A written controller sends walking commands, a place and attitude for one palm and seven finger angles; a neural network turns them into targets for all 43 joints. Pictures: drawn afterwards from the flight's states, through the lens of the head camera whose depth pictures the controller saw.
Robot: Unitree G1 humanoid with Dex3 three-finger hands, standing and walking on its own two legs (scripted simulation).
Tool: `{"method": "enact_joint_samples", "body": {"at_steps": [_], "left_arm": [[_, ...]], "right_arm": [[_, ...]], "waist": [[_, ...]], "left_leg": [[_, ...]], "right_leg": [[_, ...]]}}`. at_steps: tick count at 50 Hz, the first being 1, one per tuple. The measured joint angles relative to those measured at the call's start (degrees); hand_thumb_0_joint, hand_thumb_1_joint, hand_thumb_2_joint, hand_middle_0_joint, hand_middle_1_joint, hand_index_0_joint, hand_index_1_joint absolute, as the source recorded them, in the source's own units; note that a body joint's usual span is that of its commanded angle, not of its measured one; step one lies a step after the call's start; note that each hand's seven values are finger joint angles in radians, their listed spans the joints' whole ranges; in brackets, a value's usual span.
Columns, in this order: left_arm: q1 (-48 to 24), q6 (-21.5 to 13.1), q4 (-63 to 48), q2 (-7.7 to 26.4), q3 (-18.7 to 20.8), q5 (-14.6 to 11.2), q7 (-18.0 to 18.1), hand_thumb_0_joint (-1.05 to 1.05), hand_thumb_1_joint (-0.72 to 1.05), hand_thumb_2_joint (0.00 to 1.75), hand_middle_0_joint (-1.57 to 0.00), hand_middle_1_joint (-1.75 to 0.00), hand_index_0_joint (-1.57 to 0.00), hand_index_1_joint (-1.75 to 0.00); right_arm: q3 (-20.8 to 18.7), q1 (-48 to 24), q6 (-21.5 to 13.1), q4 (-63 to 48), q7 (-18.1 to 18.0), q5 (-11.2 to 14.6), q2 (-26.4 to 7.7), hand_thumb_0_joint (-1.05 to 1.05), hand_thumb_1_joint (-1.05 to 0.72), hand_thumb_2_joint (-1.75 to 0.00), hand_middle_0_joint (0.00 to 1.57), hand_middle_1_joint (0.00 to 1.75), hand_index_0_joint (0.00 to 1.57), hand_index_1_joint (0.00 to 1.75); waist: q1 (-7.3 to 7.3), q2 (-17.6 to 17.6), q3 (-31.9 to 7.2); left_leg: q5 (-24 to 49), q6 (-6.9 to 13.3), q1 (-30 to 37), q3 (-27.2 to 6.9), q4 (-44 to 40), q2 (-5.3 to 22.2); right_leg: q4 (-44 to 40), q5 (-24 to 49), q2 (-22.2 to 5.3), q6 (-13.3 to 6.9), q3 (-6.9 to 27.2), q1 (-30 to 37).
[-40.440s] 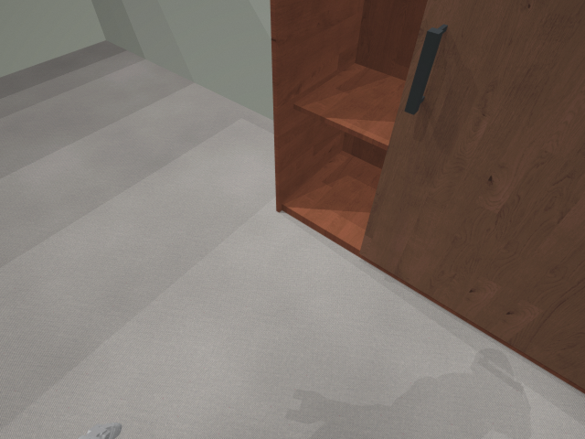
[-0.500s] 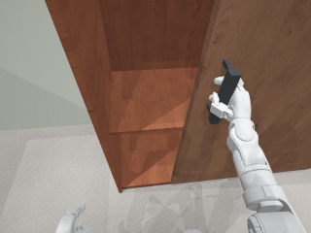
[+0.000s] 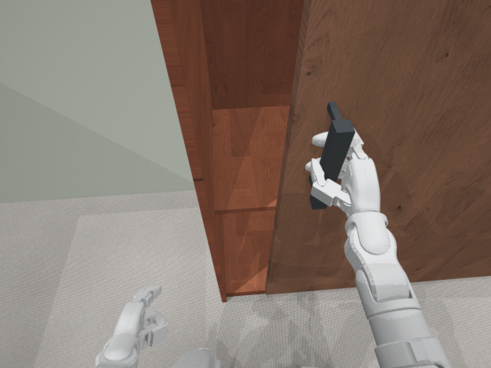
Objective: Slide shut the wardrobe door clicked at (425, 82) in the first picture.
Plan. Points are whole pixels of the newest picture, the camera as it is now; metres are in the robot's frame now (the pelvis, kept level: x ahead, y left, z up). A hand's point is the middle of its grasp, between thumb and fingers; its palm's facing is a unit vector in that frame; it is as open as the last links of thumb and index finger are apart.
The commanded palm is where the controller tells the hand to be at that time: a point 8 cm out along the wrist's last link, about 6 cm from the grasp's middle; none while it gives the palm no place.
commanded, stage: step sideways, sliding the door along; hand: right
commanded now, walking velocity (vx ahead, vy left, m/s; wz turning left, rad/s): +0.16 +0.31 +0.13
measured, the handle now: (324, 159) +0.41 -0.13 +0.11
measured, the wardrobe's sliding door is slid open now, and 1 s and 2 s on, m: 0.15 0.00 0.00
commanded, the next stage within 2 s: stop walking and hold the door there in 0.86 s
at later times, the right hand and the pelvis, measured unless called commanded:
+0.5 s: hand (219, 188) +0.35 +0.04 +0.12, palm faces +0.02 +1.00 -0.06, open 6.1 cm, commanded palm +0.33 +0.03 +0.11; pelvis -0.03 +0.15 +0.01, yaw +5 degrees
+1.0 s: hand (210, 182) +0.36 +0.06 +0.12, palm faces +0.41 +0.91 -0.09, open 6.7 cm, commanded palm +0.31 +0.03 +0.10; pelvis -0.01 +0.32 +0.01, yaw +3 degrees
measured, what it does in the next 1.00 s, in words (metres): steps to the left: left foot, then right foot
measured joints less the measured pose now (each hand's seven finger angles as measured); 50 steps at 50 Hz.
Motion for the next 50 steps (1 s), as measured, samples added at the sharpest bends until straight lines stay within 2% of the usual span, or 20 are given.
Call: {"method": "enact_joint_samples", "body": {"at_steps": [3, 5, 11, 12, 14, 17, 20, 23, 25, 27, 30, 32, 34, 37, 39, 40, 41, 45, 47, 50], "left_arm": [[1.1, 0.7, -1.0, -0.1, 0.2, 0.0, -0.8, 0.01, 0.9, 0.9, -0.2, -0.3, -0.2, -0.3], [2.2, 0.9, -1.6, 0.7, 0.2, 0.0, -1.2, 0.01, 0.9, 0.9, -0.2, -0.3, -0.2, -0.3], [5.3, 0.6, -3.1, 1.6, 0.6, -1.2, -1.3, 0.01, 0.9, 0.9, -0.2, -0.3, -0.2, -0.3], [5.9, 0.5, -3.3, 1.2, 0.3, -1.7, -1.2, 0.01, 0.9, 0.9, -0.2, -0.3, -0.2, -0.3], [4.1, 0.1, -1.6, 2.1, 0.2, -2.0, -0.8, 0.01, 0.9, 0.9, -0.2, -0.3, -0.2, -0.3], [2.5, -0.1, 1.5, 2.8, 0.8, -1.4, 0.0, 0.01, 0.9, 0.9, -0.2, -0.3, -0.2, -0.3], [3.0, 0.4, 1.0, 2.5, 0.3, -0.5, 0.6, 0.01, 0.91, 0.9, -0.2, -0.3, -0.2, -0.3], [3.5, 0.3, 0.4, 0.5, 0.1, -0.3, 0.3, 0.01, 0.91, 0.9, -0.19, -0.3, -0.2, -0.3], [4.6, 0.3, 0.0, -0.1, -0.4, -0.3, -0.1, 0.01, 0.91, 0.9, -0.19, -0.3, -0.2, -0.29], [5.7, 0.3, -0.6, 0.2, -0.7, -0.2, -0.5, 0.01, 0.9, 0.9, -0.2, -0.3, -0.2, -0.3], [8.0, -0.2, -2.1, 1.0, -0.6, -1.0, -0.9, 0.01, 0.9, 0.9, -0.2, -0.3, -0.2, -0.3], [9.4, -0.6, -3.2, 1.2, -0.8, -1.9, -1.2, 0.01, 0.9, 0.9, -0.2, -0.3, -0.2, -0.3], [10.1, -0.9, -3.3, 1.0, -1.4, -2.8, -1.3, 0.01, 0.9, 0.9, -0.2, -0.3, -0.2, -0.3], [6.8, -1.2, 1.0, 3.1, -0.6, -2.8, -1.1, 0.01, 0.9, 0.9, -0.2, -0.3, -0.2, -0.3], [5.9, -0.8, 3.1, 4.0, 0.1, -2.6, -0.9, 0.01, 0.9, 0.9, -0.2, -0.3, -0.2, -0.3], [6.0, -0.6, 3.0, 4.4, 0.3, -2.4, -0.7, 0.01, 0.9, 0.9, -0.2, -0.3, -0.2, -0.3], [6.1, -0.3, 2.4, 4.5, 0.8, -2.1, -0.7, 0.01, 0.9, 0.9, -0.2, -0.3, -0.2, -0.3], [5.2, 0.0, 0.6, 2.0, 1.2, -2.0, -1.5, 0.01, 0.91, 0.9, -0.19, -0.3, -0.2, -0.29], [5.5, -0.4, -0.8, 1.6, 1.0, -2.1, -2.4, 0.01, 0.91, 0.9, -0.19, -0.3, -0.2, -0.29], [5.4, -1.0, -2.2, 1.9, 0.3, -2.1, -3.0, 0.01, 0.9, 0.9, -0.19, -0.3, -0.2, -0.3]], "right_arm": [[-0.4, 0.7, -0.7, 0.1, 0.8, 0.3, -1.0, 0.02, -0.7, -0.77, 0.43, 1.4, 0.28, 1.4], [-0.4, 0.7, -1.0, 0.5, 0.9, -0.2, -0.9, 0.03, -0.69, -0.76, 0.43, 1.4, 0.29, 1.4], [-1.8, 0.0, -1.4, 1.4, 1.5, -0.2, -1.9, 0.0, -0.66, -0.78, 0.44, 1.39, 0.3, 1.4], [-2.2, -0.4, -1.1, 1.1, 1.5, -0.2, -2.6, -0.01, -0.66, -0.79, 0.44, 1.39, 0.29, 1.4], [-3.9, -1.2, -1.1, 1.2, 0.3, -0.4, -1.4, -0.02, -0.67, -0.81, 0.44, 1.39, 0.28, 1.4], [-4.4, -1.4, 0.2, 1.4, -1.1, -0.1, 0.9, 0.0, -0.7, -0.82, 0.45, 1.39, 0.27, 1.4], [-4.2, -1.2, 1.0, 1.0, -0.7, -0.1, -0.1, 0.0, -0.7, -0.8, 0.44, 1.4, 0.28, 1.4], [-4.4, -1.1, -0.3, 2.4, -0.3, 1.0, -2.7, 0.0, -0.71, -0.8, 0.44, 1.4, 0.28, 1.4], [-4.5, -1.1, 0.0, 3.2, -0.5, 0.8, -3.1, 0.01, -0.71, -0.79, 0.43, 1.4, 0.29, 1.4], [-5.3, -1.7, 0.4, 4.2, -1.5, 0.4, -2.6, 0.02, -0.72, -0.79, 0.42, 1.4, 0.28, 1.4], [-6.7, -3.2, 1.4, 5.9, -2.4, 0.8, -2.8, 0.02, -0.72, -0.8, 0.39, 1.4, 0.26, 1.4], [-7.6, -4.6, 2.1, 7.2, -3.0, 1.3, -3.5, 0.01, -0.73, -0.81, 0.38, 1.4, 0.23, 1.4], [-8.8, -6.6, 3.3, 8.2, -3.6, 2.2, -4.7, 0.02, -0.71, -0.82, 0.39, 1.4, 0.21, 1.4], [-11.8, -7.5, 3.8, 9.8, -5.5, 2.6, -3.7, 0.02, -0.7, -0.83, 0.4, 1.4, 0.19, 1.4], [-11.9, -6.9, 4.2, 9.6, -6.0, 2.8, -3.7, 0.03, -0.7, -0.84, 0.41, 1.4, 0.19, 1.4], [-11.7, -6.5, 4.3, 9.0, -6.2, 2.7, -4.0, 0.03, -0.7, -0.84, 0.41, 1.4, 0.19, 1.4], [-11.6, -6.2, 4.1, 8.3, -5.9, 3.0, -4.8, 0.03, -0.7, -0.84, 0.41, 1.4, 0.19, 1.4], [-13.2, -4.3, 2.9, 6.4, -5.0, 4.2, -8.5, 0.03, -0.69, -0.85, 0.41, 1.4, 0.18, 1.4], [-14.7, -3.2, 3.1, 5.1, -4.8, 4.2, -9.1, 0.02, -0.69, -0.84, 0.41, 1.4, 0.18, 1.4], [-17.9, -0.8, 1.9, 4.3, -3.2, 4.1, -10.5, 0.0, -0.67, -0.83, 0.43, 1.4, 0.17, 1.4]], "waist": [[0.28, 0.3, 0.6], [0.17, -1.4, 0.8], [-1.16, -4.8, 0.1], [-1.2, -3.6, -0.5], [-0.04, -5.1, 0.2], [0.89, -4.8, 0.3], [1.14, -1.5, -0.9], [0.55, 1.5, -0.1], [0.51, 1.1, -0.2], [-0.1, -0.9, 0.0], [-1.75, -3.8, 0.1], [-2.62, -4.6, -0.1], [-2.96, -3.1, -1.0], [-0.63, -5.7, -0.5], [-0.68, -4.7, -1.2], [-0.86, -3.8, -1.7], [-1.2, -3.3, -1.6], [-2.29, -0.1, 0.9], [-2.81, -0.6, 1.6], [-3.15, -2.5, 2.6]], "left_leg": [[-5.8, -1.0, -5.5, -0.5, 15.9, -1.7], [-6.6, -0.9, -6.7, 0.9, 17.6, -1.4], [-1.1, -0.9, 2.1, 2.3, -3.9, 1.5], [2.3, -0.4, 4.7, 1.8, -8.8, 2.2], [2.2, -0.8, 3.8, 2.8, -6.4, 1.1], [1.1, -0.9, 3.1, 2.9, -5.4, 0.9], [1.0, 0.3, 0.3, 1.9, -1.3, 0.8], [-4.2, 0.0, -5.9, -1.2, 18.8, -1.2], [-5.6, 0.1, -9.0, -0.7, 25.8, -1.3], [-4.6, 0.3, -9.4, 0.6, 22.7, -0.1], [-3.6, 0.1, -4.9, 1.8, 8.2, 2.0], [-2.5, 0.0, 0.0, 1.7, -1.2, 2.9], [3.2, -0.6, 5.1, 0.8, -10.0, 3.8], [1.0, -3.2, 4.9, 3.6, -4.9, 2.7], [-0.8, -2.6, 4.9, 3.7, -4.1, 2.9], [-1.6, -1.6, 4.1, 3.5, -2.5, 3.2], [-2.8, -0.8, 2.4, 2.9, 1.9, 2.6], [-7.9, 0.2, -5.9, -0.3, 25.0, -0.2], [-7.9, 0.2, -8.6, 0.6, 26.8, 0.3], [-5.1, -0.4, -8.7, 1.5, 17.7, 1.9]], "right_leg": [[-2.9, 0.2, -2.5, 1.7, -0.3, 1.6], [-5.1, 1.6, -5.2, 2.4, 0.6, 1.9], [-2.0, 0.7, -11.4, 4.8, 2.7, -0.3], [1.3, -0.9, -11.2, 4.0, 3.1, -1.9], [11.6, -8.5, -10.1, 1.6, 6.6, -6.2], [22.0, -12.5, -3.5, -0.3, 5.4, -9.5], [5.3, -0.3, 0.3, -1.6, 0.1, -4.7], [3.6, -0.5, -0.9, -0.3, -1.6, -2.5], [-0.4, 0.8, -2.6, 0.5, -0.7, -1.4], [-4.2, 3.3, -5.1, 1.0, 0.8, -0.8], [-6.4, 5.0, -8.6, 2.0, 2.6, -0.6], [-4.0, 3.7, -10.0, 2.5, 4.2, -1.9], [2.4, 0.0, -9.8, 1.3, 6.2, -4.9], [16.9, -8.6, -6.7, -0.6, 9.7, -9.6], [19.2, -9.3, -2.6, -1.5, 6.5, -9.1], [13.1, -6.1, -0.9, -2.0, 4.4, -6.8], [9.9, -6.0, -0.8, -2.1, 4.1, -5.3], [5.1, -3.9, -2.3, 1.3, 3.5, -1.6], [0.7, -1.5, -3.9, 2.0, 4.0, 0.1], [-4.5, 0.7, -6.8, 3.4, 4.3, 2.7]]}}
